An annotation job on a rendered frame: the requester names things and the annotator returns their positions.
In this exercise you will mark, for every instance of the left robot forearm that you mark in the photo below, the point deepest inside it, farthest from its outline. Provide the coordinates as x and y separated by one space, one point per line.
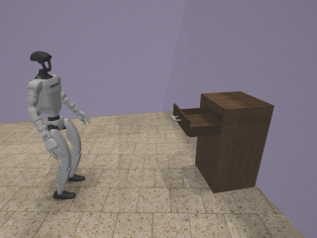
70 105

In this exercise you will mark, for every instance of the left robot shin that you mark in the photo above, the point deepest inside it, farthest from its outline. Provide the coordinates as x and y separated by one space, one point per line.
74 164

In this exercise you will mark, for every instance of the right robot thigh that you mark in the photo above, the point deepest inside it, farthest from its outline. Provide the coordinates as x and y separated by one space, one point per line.
66 160

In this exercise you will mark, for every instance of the robot left upper arm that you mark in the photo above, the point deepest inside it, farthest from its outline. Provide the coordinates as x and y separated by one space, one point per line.
62 94

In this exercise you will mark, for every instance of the handle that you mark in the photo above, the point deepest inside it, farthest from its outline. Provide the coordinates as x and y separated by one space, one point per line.
173 118

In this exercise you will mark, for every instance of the drawer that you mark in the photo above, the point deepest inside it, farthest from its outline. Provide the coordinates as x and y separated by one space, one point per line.
198 122

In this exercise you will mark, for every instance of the cabinet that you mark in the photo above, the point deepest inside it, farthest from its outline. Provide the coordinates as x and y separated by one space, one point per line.
231 160

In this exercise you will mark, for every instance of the robot right upper arm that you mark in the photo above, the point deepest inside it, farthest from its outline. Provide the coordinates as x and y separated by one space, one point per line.
34 89

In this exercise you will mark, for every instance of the right robot forearm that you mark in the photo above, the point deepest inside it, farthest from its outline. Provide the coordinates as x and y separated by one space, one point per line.
40 124

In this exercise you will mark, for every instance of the robot right hand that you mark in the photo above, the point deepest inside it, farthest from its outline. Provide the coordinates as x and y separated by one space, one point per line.
51 144

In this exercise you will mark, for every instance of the robot left hand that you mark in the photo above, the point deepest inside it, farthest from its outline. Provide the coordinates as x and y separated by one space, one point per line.
80 116

